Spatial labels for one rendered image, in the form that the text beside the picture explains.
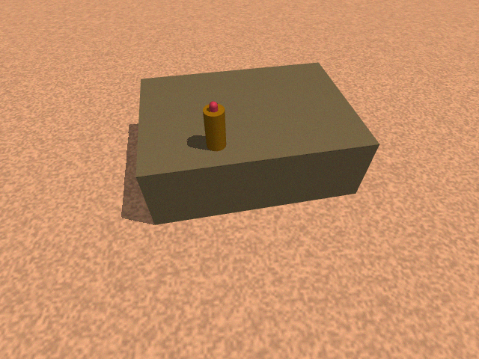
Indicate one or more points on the bottle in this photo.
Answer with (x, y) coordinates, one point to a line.
(214, 124)

